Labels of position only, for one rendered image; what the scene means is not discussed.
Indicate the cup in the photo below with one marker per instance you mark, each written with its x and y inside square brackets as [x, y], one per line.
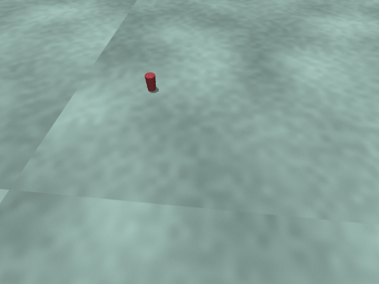
[150, 81]

